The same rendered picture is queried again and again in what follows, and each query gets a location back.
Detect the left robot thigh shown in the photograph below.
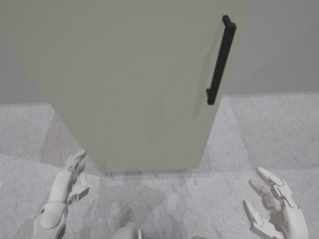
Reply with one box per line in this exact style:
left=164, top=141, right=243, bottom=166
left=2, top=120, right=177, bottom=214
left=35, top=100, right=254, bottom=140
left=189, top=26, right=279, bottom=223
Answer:
left=112, top=225, right=144, bottom=239

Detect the left robot forearm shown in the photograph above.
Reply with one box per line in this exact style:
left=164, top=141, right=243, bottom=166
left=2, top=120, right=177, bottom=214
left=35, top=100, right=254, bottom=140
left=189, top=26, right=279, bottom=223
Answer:
left=31, top=202, right=68, bottom=239

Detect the robot right hand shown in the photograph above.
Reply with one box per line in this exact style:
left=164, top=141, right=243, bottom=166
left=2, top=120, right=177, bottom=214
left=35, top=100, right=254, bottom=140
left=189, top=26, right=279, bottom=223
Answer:
left=242, top=166, right=310, bottom=239

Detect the handle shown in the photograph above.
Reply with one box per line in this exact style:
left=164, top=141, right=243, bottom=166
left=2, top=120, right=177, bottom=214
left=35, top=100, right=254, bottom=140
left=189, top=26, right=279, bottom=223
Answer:
left=206, top=15, right=236, bottom=106

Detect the left robot shin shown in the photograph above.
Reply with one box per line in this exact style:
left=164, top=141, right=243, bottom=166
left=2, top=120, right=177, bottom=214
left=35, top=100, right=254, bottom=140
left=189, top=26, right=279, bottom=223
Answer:
left=126, top=222, right=137, bottom=226

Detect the robot left hand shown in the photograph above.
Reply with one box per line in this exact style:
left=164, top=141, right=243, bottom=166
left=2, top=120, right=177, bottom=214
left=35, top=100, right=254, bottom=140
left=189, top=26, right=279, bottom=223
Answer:
left=47, top=149, right=90, bottom=206

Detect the fridge door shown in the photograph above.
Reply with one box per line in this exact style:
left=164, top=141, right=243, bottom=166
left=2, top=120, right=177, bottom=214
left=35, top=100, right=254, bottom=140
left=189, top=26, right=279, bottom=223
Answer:
left=0, top=0, right=254, bottom=172

